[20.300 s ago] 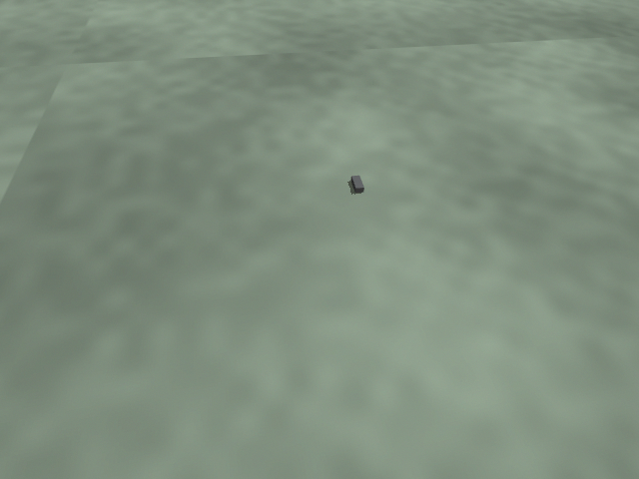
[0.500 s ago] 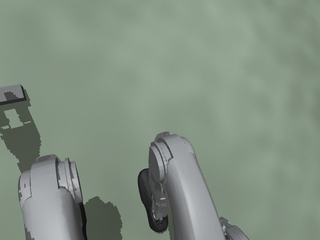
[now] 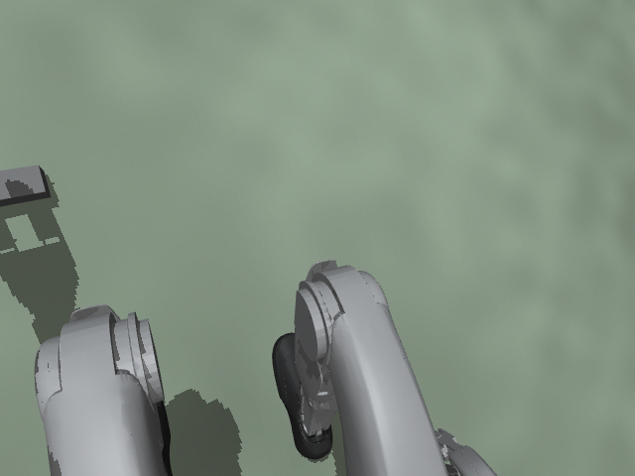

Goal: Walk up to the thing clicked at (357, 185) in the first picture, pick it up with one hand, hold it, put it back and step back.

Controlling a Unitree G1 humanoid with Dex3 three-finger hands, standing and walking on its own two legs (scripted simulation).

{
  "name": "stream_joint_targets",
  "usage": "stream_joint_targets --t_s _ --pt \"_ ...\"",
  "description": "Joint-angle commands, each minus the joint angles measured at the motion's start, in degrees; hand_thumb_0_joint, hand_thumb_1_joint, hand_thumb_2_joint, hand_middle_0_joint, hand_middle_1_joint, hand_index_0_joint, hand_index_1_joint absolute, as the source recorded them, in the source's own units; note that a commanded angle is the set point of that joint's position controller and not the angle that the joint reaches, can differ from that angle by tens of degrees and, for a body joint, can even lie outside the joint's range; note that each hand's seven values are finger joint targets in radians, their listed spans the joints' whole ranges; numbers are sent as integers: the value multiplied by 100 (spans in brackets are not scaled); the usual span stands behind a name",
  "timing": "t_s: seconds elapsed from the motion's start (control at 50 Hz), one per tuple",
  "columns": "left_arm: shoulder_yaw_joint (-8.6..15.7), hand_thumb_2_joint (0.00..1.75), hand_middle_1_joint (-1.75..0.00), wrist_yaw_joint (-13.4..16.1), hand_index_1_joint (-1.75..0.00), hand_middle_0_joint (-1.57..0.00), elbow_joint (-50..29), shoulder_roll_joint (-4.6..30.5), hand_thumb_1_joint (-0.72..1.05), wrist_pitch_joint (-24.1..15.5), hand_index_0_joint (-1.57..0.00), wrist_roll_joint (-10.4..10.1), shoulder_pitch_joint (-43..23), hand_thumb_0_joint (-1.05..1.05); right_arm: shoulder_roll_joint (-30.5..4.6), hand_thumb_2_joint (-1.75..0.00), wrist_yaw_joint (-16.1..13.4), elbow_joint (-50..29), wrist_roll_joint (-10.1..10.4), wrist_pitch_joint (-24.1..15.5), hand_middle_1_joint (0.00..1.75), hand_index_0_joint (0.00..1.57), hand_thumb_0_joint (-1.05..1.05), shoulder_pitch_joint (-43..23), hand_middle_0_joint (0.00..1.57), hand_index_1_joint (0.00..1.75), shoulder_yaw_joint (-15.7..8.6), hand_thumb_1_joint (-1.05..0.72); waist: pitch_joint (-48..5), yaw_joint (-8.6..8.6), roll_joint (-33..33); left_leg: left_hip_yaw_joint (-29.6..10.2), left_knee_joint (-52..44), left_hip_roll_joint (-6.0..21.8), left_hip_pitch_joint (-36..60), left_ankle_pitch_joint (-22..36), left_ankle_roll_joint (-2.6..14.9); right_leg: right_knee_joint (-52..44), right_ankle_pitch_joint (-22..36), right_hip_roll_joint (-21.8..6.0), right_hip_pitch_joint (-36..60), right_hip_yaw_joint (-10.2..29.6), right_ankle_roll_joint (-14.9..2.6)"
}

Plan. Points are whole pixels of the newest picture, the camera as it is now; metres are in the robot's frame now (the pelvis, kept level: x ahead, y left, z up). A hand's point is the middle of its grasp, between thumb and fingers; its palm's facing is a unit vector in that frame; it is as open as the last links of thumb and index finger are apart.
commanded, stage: rise first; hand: left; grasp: from above
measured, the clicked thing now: (6, 187) +0.50 +0.31 -0.30
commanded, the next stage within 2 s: approach in 0.14 s
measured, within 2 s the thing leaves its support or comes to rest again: neither
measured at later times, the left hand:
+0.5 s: hand out of the picture +0.48 +0.31 -0.18, palm faces -0.43 -0.09 -0.90, open 12.4 cm
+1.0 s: hand out of the picture +0.48 +0.30 -0.18, palm faces -0.50 -0.13 -0.86, open 12.4 cm
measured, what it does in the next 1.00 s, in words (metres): stands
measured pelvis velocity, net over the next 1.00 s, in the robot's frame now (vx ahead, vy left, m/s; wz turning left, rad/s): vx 0.00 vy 0.00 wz -0.01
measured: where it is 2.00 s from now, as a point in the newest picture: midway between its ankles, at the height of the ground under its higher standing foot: (234, 443)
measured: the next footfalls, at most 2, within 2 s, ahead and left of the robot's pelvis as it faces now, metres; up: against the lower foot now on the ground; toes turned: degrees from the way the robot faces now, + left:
none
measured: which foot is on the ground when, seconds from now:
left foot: down 0.00-1.00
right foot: down 0.00-1.00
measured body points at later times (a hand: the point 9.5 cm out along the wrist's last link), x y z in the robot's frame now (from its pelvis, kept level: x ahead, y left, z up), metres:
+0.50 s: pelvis +0.00 +0.00 +0.00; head +0.25 +0.09 +0.36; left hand +0.49 +0.31 -0.13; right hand +0.05 -0.27 -0.08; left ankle +0.07 +0.12 -0.28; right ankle +0.11 -0.12 -0.28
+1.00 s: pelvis +0.00 +0.00 +0.00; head +0.26 +0.08 +0.36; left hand +0.50 +0.31 -0.13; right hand +0.02 -0.26 -0.08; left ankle +0.07 +0.12 -0.28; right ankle +0.11 -0.12 -0.28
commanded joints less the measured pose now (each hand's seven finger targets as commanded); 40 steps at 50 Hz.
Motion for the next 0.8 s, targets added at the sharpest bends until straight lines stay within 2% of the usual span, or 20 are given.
stream_joint_targets --t_s 0.0,0.04,0.06,0.08,0.1,0.14,0.16,0.18,0.22,0.26,0.3,0.34,0.42,0.44,0.5,0.54,0.6,0.64,0.74,0.78 --pt "161 72 -67 248 -68 -38 -709 1473 -19 40 -37 -88 -1746 0 -1633 -89 -57 -65 43 -20 30 20 0 1176 20 30 -475 -88 -3793 -138 2243 504 -1450 -6 2984 1255 121 -1160 1364 157 1907 -511 -423" --pt "58 72 -67 217 -68 -37 -640 1338 -20 36 -36 -96 -1753 0 -1633 -89 -55 39 24 -18 30 20 0 1246 20 30 -459 -88 -3642 -148 2284 526 -1465 -22 2937 1198 111 -1191 1299 151 1836 -506 -436" --pt "61 72 -68 211 -68 -38 -678 1410 -20 20 -37 -112 -1735 0 -1589 -89 -58 12 34 -13 30 20 0 1134 20 30 -445 -89 -3778 -94 2337 502 -1468 6 2969 1135 115 -1178 1240 180 1882 -496 -439" --pt "173 73 -66 221 -67 -37 -569 1529 -21 23 -36 -100 -1706 0 -1684 -89 -69 -91 34 -28 30 20 0 1133 20 30 -456 -89 -3652 -148 2203 487 -1450 -15 2910 1090 116 -1202 1178 162 1832 -522 -447" --pt "91 72 -68 200 -68 -37 -653 1460 -20 16 -36 -79 -1694 0 -1652 -89 -63 -28 31 -27 30 20 0 1202 20 30 -441 -88 -3652 -105 2282 513 -1481 -21 2939 1094 113 -1201 1184 153 1861 -516 -439" --pt "230 73 -68 218 -69 -37 -578 1596 -21 10 -36 -67 -1562 0 -1669 -89 -63 -99 14 -26 30 20 0 1126 20 30 -461 -88 -3686 -87 2262 495 -1511 -20 2919 972 111 -1196 1069 166 1897 -526 -448" --pt "157 73 -68 194 -69 -37 -660 1493 -20 -12 -36 -75 -1700 0 -1668 -89 -57 -111 13 -35 30 20 0 1149 20 30 -458 -88 -3643 -150 2273 494 -1520 -16 2919 957 113 -1197 1073 158 1854 -531 -436" --pt "336 73 -68 231 -69 -36 -765 1729 -21 -33 -35 -97 -1734 0 -1681 -89 -74 -78 10 -16 30 20 0 1143 20 30 -476 -88 -3760 -66 2224 514 -1472 -6 2852 923 133 -1253 1043 174 1950 -517 -434" --pt "139 74 -69 201 -70 -36 -911 1511 -22 -62 -35 -96 -1745 0 -1596 -89 -66 -104 22 -15 30 20 0 1092 20 30 -445 -88 -3870 -42 2308 530 -1495 -5 2882 939 122 -1224 1071 174 1993 -497 -441" --pt "148 74 -71 226 -72 -35 -909 1459 -23 -59 -34 -125 -1660 0 -1592 -89 -72 -64 25 -24 30 20 0 1125 20 30 -488 -89 -3913 -27 2364 525 -1505 -6 2958 960 111 -1221 1089 178 1917 -514 -435" --pt "-12 74 -72 251 -73 -34 -1005 1192 -23 -50 -34 -86 -1847 0 -1552 -89 -63 23 35 -15 30 20 0 1224 20 30 -510 -89 -4010 -162 2398 510 -1514 1 3071 1057 99 -1202 1223 181 1911 -525 -431" --pt "-229 75 -74 254 -74 -33 -877 903 -24 -9 -33 -146 -2038 0 -1540 -89 -55 80 36 -35 30 20 0 1254 20 30 -518 -89 -3768 -301 2259 517 -1437 22 2911 948 134 -1300 1180 202 1795 -501 -410" --pt "-359 76 -74 346 -74 -33 -907 692 -25 120 -33 -157 -2327 0 -1576 -89 -78 194 45 -60 30 20 0 1391 20 30 -539 -89 -3882 -342 2381 474 -1544 20 3128 1148 88 -1261 1348 179 1746 -557 -429" --pt "-452 75 -75 349 -75 -33 -784 543 -24 169 -33 -151 -2518 0 -1585 -89 -61 180 26 -78 30 20 0 1409 20 30 -530 -89 -3774 -472 2389 435 -1532 36 3162 1113 80 -1221 1324 167 1606 -573 -436" --pt "-422 75 -75 443 -75 -34 -451 735 -25 311 -33 -63 -2827 0 -1604 -89 -73 156 5 -90 30 20 0 1412 20 30 -446 -89 -3671 -551 2391 433 -1517 30 3031 1059 94 -1215 1301 200 1622 -560 -446" --pt "-237 76 -72 537 -73 -35 -453 1059 -25 436 -34 12 -2833 0 -1637 -89 -89 104 17 -78 30 20 0 1380 20 30 -413 -89 -3890 -359 2612 469 -1580 19 3129 1142 77 -1182 1331 175 1668 -534 -465" --pt "-156 74 -72 541 -73 -36 -230 1145 -23 695 -35 59 -2660 0 -1615 -89 -71 -2 29 -59 30 20 0 1375 20 30 -339 -89 -3956 -339 2617 561 -1564 9 3121 1288 109 -1224 1466 196 1910 -479 -456" --pt "-94 74 -73 504 -73 -35 -216 1225 -24 829 -34 -66 -2531 0 -1603 -89 -63 -91 82 -41 30 20 0 1305 20 30 -282 -89 -4121 -238 2637 592 -1596 4 3028 1361 132 -1200 1535 206 2101 -441 -459" --pt "-89 74 -73 142 -74 -34 -273 1347 -25 985 -33 -378 -2000 0 -1559 -89 -64 -176 190 65 30 20 0 1220 20 30 -254 -89 -4131 -152 1979 650 -1440 38 2372 1325 256 -1342 1586 260 2748 -284 -371" --pt "-141 74 -75 -27 -75 -33 -274 1232 -26 937 -33 -477 -1887 0 -1576 -89 -77 -213 206 81 30 20 0 1217 20 30 -256 -89 -3882 -258 1822 625 -1428 37 2260 1179 250 -1380 1404 259 2680 -294 -384"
